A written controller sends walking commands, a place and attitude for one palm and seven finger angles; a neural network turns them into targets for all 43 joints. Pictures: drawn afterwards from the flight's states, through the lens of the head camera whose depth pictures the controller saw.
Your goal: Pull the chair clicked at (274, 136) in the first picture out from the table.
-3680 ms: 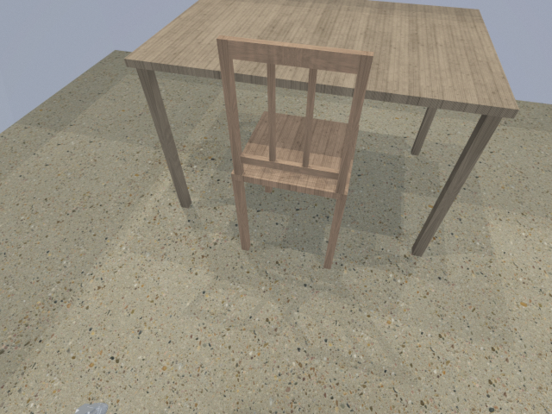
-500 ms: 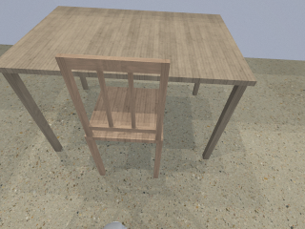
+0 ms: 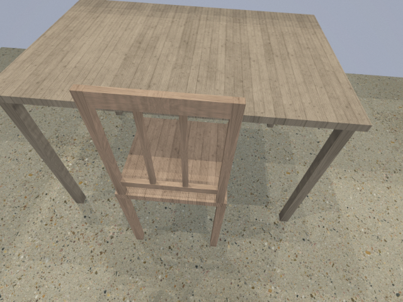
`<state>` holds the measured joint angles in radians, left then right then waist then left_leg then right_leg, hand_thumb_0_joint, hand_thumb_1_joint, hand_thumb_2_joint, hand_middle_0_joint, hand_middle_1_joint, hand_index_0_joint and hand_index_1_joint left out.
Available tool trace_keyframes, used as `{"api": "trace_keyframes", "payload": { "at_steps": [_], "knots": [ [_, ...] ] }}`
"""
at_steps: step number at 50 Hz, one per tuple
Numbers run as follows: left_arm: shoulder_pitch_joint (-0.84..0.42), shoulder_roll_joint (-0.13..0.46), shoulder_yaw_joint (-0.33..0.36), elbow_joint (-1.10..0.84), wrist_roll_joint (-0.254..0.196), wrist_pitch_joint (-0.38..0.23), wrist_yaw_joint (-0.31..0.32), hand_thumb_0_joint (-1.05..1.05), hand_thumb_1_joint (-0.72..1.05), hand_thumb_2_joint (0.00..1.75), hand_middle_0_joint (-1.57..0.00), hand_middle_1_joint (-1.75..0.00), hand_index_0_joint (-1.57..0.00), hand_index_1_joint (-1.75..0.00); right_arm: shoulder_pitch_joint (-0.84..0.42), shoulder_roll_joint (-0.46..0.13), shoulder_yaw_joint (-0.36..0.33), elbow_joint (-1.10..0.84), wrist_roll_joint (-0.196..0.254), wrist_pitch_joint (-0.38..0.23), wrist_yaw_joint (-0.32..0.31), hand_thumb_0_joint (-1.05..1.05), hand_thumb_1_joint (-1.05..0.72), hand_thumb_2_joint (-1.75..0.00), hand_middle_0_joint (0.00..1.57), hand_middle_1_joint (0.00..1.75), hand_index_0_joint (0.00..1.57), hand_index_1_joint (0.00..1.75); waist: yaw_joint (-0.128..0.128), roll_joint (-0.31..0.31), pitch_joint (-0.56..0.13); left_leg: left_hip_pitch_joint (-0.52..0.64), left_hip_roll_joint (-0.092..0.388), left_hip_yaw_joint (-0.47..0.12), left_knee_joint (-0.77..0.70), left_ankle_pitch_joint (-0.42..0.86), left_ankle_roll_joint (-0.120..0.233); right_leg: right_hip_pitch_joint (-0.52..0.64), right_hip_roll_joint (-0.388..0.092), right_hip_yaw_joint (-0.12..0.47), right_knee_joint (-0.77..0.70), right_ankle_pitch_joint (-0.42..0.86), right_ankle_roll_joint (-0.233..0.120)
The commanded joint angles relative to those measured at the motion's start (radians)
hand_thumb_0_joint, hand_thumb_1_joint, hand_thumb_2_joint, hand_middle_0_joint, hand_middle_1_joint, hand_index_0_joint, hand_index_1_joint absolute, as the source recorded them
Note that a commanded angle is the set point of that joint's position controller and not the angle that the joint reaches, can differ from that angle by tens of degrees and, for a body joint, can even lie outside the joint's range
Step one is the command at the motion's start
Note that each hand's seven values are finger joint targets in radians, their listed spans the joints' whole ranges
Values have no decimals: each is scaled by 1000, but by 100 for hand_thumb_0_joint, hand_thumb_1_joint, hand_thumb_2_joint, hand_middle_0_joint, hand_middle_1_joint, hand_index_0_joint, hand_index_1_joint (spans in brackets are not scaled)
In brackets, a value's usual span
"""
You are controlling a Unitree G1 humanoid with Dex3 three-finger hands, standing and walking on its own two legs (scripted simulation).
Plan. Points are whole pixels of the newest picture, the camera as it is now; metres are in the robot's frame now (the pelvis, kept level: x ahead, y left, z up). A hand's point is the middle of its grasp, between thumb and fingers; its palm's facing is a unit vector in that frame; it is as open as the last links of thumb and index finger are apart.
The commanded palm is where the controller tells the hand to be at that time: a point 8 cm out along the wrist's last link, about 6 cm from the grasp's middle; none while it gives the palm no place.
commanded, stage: come to a stop and stand still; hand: left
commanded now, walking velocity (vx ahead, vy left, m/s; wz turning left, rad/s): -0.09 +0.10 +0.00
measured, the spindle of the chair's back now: (146, 152) +0.49 +0.19 -0.06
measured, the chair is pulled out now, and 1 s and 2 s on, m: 0.00 0.00 0.00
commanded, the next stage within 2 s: look again from close up in 0.60 s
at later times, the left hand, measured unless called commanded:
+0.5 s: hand out of the picture -0.01 +0.19 -0.17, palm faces +0.09 -0.98 -0.19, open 7.4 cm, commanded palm none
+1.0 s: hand out of the picture -0.06 +0.14 -0.18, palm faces +0.03 -0.99 -0.16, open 7.4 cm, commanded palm none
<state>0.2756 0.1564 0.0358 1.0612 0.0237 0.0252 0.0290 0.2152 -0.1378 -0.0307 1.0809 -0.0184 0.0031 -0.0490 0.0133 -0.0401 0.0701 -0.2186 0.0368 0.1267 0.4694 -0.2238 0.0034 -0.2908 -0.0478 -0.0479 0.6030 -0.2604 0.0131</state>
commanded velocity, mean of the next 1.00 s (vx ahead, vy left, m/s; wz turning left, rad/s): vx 0.03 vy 0.01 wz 0.00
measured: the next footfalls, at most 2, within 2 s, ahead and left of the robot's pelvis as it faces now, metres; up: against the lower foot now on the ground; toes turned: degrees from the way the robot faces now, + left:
right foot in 0.02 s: +0.06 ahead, -0.12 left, +0.00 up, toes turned -3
left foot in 0.40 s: -0.03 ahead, +0.12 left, +0.00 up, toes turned +2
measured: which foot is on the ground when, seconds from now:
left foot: down 0.00-0.04, up 0.06-0.38, down 0.40-1.00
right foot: up 0.00-0.00, down 0.02-0.44, up 0.46-0.64, down 0.66-1.00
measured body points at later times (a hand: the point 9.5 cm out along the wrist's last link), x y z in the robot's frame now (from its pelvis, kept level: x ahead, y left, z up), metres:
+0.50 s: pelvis -0.04 +0.01 +0.00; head -0.04 +0.02 +0.45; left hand -0.01 +0.25 -0.16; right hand -0.01 -0.22 -0.15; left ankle -0.07 +0.12 -0.74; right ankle +0.00 -0.11 -0.73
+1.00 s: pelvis -0.04 -0.01 +0.00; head -0.04 -0.01 +0.45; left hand -0.06 +0.20 -0.17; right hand -0.03 -0.23 -0.16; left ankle -0.07 +0.12 -0.74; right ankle -0.06 -0.10 -0.74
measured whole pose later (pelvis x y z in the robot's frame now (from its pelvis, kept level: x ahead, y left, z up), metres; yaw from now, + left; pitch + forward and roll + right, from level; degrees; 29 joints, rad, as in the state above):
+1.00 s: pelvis -0.04 -0.01 +0.00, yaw +0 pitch -1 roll +0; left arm 0.34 0.10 -0.01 1.11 0.02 -0.03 0.05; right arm 0.27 -0.15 -0.01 1.11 -0.01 -0.02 -0.04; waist 0.00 0.00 0.01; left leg -0.18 0.03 0.03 0.53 -0.33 -0.01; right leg -0.18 0.03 -0.05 0.52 -0.32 -0.04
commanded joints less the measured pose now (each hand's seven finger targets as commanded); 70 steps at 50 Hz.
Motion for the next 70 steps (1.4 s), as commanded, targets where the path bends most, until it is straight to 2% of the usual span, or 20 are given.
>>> {"api": "trace_keyframes", "payload": {
  "at_steps": [1, 3, 5, 8, 13, 16, 18, 20, 22, 26, 30, 32, 34, 35, 36, 37, 38, 43, 52, 70],
  "knots": [
    [108, 146, 31, -26, 6, -25, 13, 0, 90, 90, -20, -30, -20, -30, 59, -96, -41, -62, 16, 4, 6, 0, -90, -90, 20, 30, 20, 30, -10, -16, -89, -53, 57, -56, 91, 109, 2, 112, -154, 185, -163, 553, -68],
    [85, 178, 37, -30, 0, -36, 15, 0, 90, 90, -20, -30, -20, -30, 41, -59, -39, -70, 13, 31, 10, 0, -90, -90, 20, 30, 20, 30, 0, -166, -124, -82, -16, -60, 267, -290, -29, 91, -287, 297, -247, 692, -179],
    [40, 151, 32, -36, 1, -36, 20, 0, 90, 90, -20, -30, -20, -30, 38, -69, -41, -62, 14, 35, 8, 0, -90, -90, 20, 30, 20, 30, -5, -117, -122, -134, -18, -122, 430, -307, -29, 129, -273, 265, -228, 735, -225],
    [12, 155, 41, -56, 2, -32, 23, 0, 90, 90, -20, -30, -20, -30, 36, -78, -43, -60, 12, 40, 14, 0, -90, -90, 20, 30, 20, 30, 1, -87, -92, -176, -15, -139, 501, -272, -39, 128, -257, 233, -242, 616, -228],
    [24, 179, 59, -71, 7, -25, 23, 0, 90, 90, -20, -30, -20, -30, 10, -75, -35, -85, 9, 29, 23, 0, -90, -90, 20, 30, 20, 30, 38, -108, -94, -140, -15, -124, 298, -269, -34, 161, -260, 273, -290, 372, -230],
    [-5, 180, 58, -72, 2, -20, 16, 0, 90, 90, -20, -30, -20, -30, 70, -57, -27, -67, 9, 19, 24, 0, -90, -90, 20, 30, 20, 30, 19, -110, -107, -2, -29, -97, 73, -150, -23, 99, -214, 242, -301, 164, -181],
    [-51, 146, 47, -70, -7, -15, 11, 0, 90, 90, -20, -30, -20, -30, 141, -65, -17, -33, 5, 6, 22, 0, -90, -90, 20, 30, 20, 30, -20, -66, -74, 145, -17, -118, -120, -46, -5, -36, -133, 189, -293, -98, -101],
    [-49, 75, 28, -72, -12, -12, 0, 0, 90, 90, -20, -30, -20, -30, 129, -130, -13, -38, -11, -4, 19, 0, -90, -90, 20, 30, 20, 30, -2, 117, -26, -11, 132, -294, -235, -135, 53, -3, -10, 66, -183, -53, -27],
    [-54, 72, 22, -48, 1, -3, -8, 0, 90, 90, -20, -30, -20, -30, 41, -150, -12, -49, -8, -9, 18, 0, -90, -90, 20, 30, 20, 30, 12, 224, 46, -196, 182, -376, -375, -385, 87, 88, 14, 4, -45, -30, -6],
    [0, 65, 18, -14, 7, -10, -21, 0, 90, 90, -20, -30, -20, -30, 57, -144, -7, -33, -4, -19, 3, 0, -90, -90, 20, 30, 20, 30, 5, 171, 93, -97, 193, -370, -363, -315, 129, -40, 21, 19, 107, -102, -16],
    [8, 42, 8, -6, -6, -33, -19, 0, 90, 90, -20, -30, -20, -30, 129, -140, -6, 5, -8, -33, -6, 0, -90, -90, 20, 30, 20, 30, -21, 168, 3, 137, 184, -305, -196, 246, 147, -58, 16, 16, -52, -118, -12],
    [90, 55, 9, 37, -15, -46, -13, 0, 90, 90, -20, -30, -20, -30, 136, -126, -2, 18, 4, -39, -11, 0, -90, -90, 20, 30, 20, 30, 4, 107, -70, 108, 134, -242, -66, 425, 96, 133, -1, 47, -247, 141, -19],
    [134, 93, 6, 72, -16, -58, -2, 0, 90, 90, -20, -30, -20, -30, 134, -81, 6, 21, 15, -46, -8, 0, -90, -90, 20, 30, 20, 30, -9, 23, -110, 36, 56, -161, -37, 228, 23, 247, -106, 126, -221, 495, -53],
    [141, 88, -6, 98, 2, -67, 49, 0, 90, 90, -20, -30, -20, -30, 76, -118, 11, -19, 16, -46, 7, 0, -90, -90, 20, 30, 20, 30, -7, 73, -35, 14, 59, -119, 97, 332, 5, 133, -90, 143, -157, 673, -45],
    [163, 123, 2, 83, -8, -68, 51, 0, 90, 90, -20, -30, -20, -30, 55, -88, 12, -32, 18, -32, 12, 0, -90, -90, 20, 30, 20, 30, -3, 5, -56, -25, 55, -112, 126, 206, 5, 167, -121, 119, -170, 731, -64],
    [186, 96, -14, 72, -8, -71, 44, 0, 90, 90, -20, -30, -20, -30, 116, -60, 14, -39, 8, -38, 14, 0, -90, -90, 20, 30, 20, 30, -23, -69, -174, -13, 36, -107, 99, 21, 20, 217, -125, 146, -142, 674, -80],
    [161, 79, -20, 61, -8, -68, 40, 0, 90, 90, -20, -30, -20, -30, 127, -66, 6, -35, 6, -39, 10, 0, -90, -90, 20, 30, 20, 30, -27, -112, -200, -12, 28, -118, 97, 29, 20, 234, -118, 137, -126, 666, -87],
    [161, 81, -18, 39, -6, -73, 30, 0, 90, 90, -20, -30, -20, -30, 136, -55, 10, -11, 10, -33, 7, 0, -90, -90, 20, 30, 20, 30, -31, 12, -59, -6, 33, -116, 54, 91, 9, 140, -91, 148, -143, 609, -81],
    [140, 74, -27, 13, -8, -59, 20, 0, 90, 90, -20, -30, -20, -30, 118, -74, 20, -7, 9, -29, 13, 0, -90, -90, 20, 30, 20, 30, -20, 52, 38, -16, 44, -156, -44, 42, 18, 52, -46, 143, -233, 108, -68],
    [148, 72, -33, 2, -15, -56, 14, 0, 90, 90, -20, -30, -20, -30, 142, -88, 31, 24, 11, -34, 19, 0, -90, -90, 20, 30, 20, 30, -9, 45, 19, -35, 47, -185, -109, 15, 29, 77, -46, 120, -236, 68, -55]
  ]
}}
